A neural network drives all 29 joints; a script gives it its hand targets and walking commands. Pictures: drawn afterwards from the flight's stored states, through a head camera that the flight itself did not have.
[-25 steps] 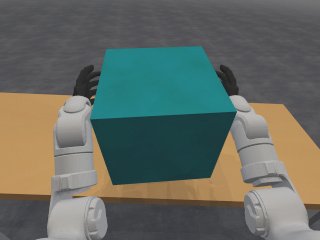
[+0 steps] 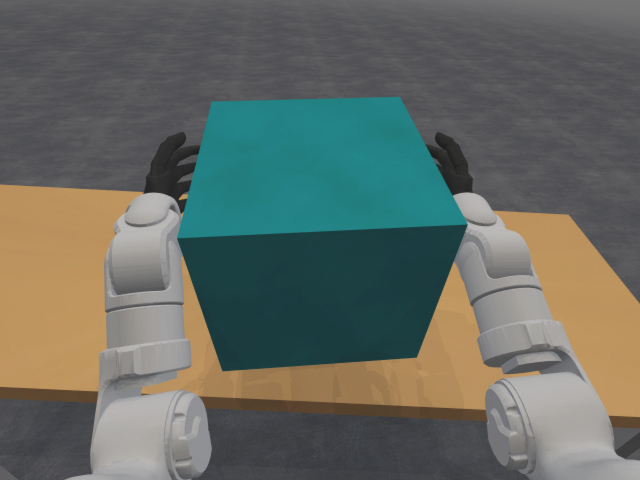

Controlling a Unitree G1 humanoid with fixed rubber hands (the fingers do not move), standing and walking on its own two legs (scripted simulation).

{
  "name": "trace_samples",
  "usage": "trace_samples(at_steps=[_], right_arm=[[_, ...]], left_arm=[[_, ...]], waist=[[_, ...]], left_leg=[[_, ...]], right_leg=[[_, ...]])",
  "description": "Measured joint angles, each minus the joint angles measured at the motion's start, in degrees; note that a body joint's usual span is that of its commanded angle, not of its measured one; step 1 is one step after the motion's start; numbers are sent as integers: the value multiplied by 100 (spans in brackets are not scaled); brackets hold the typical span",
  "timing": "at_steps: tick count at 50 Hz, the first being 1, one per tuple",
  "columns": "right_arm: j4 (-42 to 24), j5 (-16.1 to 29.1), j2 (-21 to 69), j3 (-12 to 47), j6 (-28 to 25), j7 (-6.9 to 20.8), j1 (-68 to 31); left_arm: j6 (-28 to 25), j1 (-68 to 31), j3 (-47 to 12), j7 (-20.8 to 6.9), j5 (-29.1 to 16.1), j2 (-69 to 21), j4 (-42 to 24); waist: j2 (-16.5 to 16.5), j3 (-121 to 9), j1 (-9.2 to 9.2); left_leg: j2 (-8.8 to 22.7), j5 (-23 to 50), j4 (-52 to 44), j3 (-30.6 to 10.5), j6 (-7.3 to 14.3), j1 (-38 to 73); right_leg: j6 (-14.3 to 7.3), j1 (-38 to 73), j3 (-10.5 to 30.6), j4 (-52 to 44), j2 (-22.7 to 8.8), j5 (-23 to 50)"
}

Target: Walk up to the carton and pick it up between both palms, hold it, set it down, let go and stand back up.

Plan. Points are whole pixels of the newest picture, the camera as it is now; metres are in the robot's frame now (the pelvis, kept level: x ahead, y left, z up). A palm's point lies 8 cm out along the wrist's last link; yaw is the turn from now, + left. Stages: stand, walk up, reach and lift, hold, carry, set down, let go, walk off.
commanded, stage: hold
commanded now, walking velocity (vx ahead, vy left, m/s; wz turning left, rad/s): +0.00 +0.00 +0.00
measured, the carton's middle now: (314, 229) +0.37 +0.00 +0.17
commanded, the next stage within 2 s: none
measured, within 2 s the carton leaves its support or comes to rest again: neither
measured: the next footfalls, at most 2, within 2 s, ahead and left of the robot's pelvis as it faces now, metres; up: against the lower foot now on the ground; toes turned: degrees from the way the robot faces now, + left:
none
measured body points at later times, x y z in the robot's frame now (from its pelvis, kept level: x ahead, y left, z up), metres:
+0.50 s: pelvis -0.01 +0.00 +0.00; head -0.06 +0.03 +0.45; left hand +0.38 +0.17 +0.23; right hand +0.38 -0.17 +0.22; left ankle +0.01 +0.12 -0.75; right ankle +0.01 -0.12 -0.75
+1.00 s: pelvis +0.00 +0.01 +0.00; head -0.06 +0.03 +0.45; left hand +0.38 +0.18 +0.22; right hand +0.38 -0.16 +0.22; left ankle +0.01 +0.12 -0.75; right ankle +0.01 -0.12 -0.75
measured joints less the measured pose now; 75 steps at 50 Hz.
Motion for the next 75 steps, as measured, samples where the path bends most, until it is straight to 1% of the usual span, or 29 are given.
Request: trace_samples(at_steps=[9,14,22,27,34,38,46,53,59,65,75], right_arm=[[-267,131,-25,-5,39,-19,99],[-192,81,-20,-84,67,40,91],[6,-24,-60,-131,-17,110,-47],[87,-73,-53,-106,-61,105,-113],[241,-124,3,-94,-60,79,-155],[136,-66,16,-48,-49,10,-102],[-89,75,-17,43,3,-35,43],[-101,99,-37,5,0,-10,88],[-131,81,-54,-39,-28,10,69],[60,7,-51,-76,-47,103,-57],[125,-18,-27,-36,-98,72,-70]], left_arm=[[84,113,-100,2,45,-20,-331],[126,71,-99,18,111,-72,-266],[77,-144,-48,77,130,-95,-55],[12,-191,15,89,76,-75,37],[-33,-188,62,57,24,-11,213],[-40,-126,38,23,11,19,123],[13,71,-21,-8,43,-15,-157],[68,26,-63,-2,110,-47,-162],[39,-37,-106,74,91,-51,-157],[29,-128,-33,89,122,-74,-29],[-33,-141,-3,82,55,-23,65]], waist=[[-21,82,-27],[-21,70,-37],[4,72,28],[15,34,48],[-6,-32,22],[-17,-23,-3],[-9,30,-32],[-13,77,-14],[-30,70,-9],[-24,74,11],[-15,28,13]], left_leg=[[-19,-23,58,-5,21,19],[-29,7,43,23,32,-21],[-11,72,-1,67,20,-110],[3,102,-46,41,3,-119],[2,69,-35,-23,-14,-78],[-5,49,-25,-40,-11,-54],[-29,-4,8,-13,20,43],[-43,9,17,29,43,15],[-32,42,18,31,34,-82],[-14,71,-18,31,16,-81],[7,53,-25,-16,-14,-54]], right_leg=[[26,78,8,-59,-12,35],[28,8,41,-31,-21,51],[9,-144,94,24,-2,81],[-7,-156,72,6,14,85],[-22,-96,10,27,17,23],[-14,-52,-5,12,12,7],[20,76,26,-34,-9,4],[34,37,71,-29,-22,30],[24,-61,78,-28,-9,65],[2,-79,79,-23,10,72],[-23,-39,35,-21,36,34]])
